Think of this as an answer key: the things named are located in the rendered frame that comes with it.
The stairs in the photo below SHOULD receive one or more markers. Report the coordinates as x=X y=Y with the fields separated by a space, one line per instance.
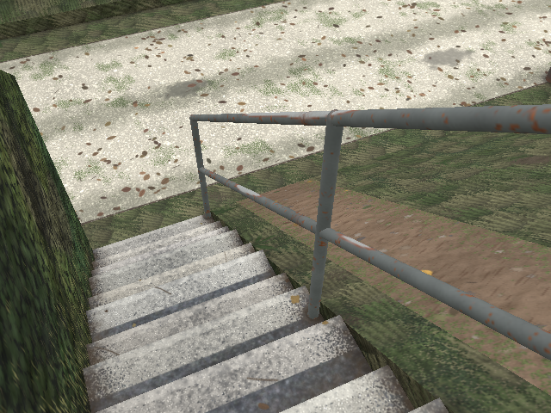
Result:
x=188 y=319

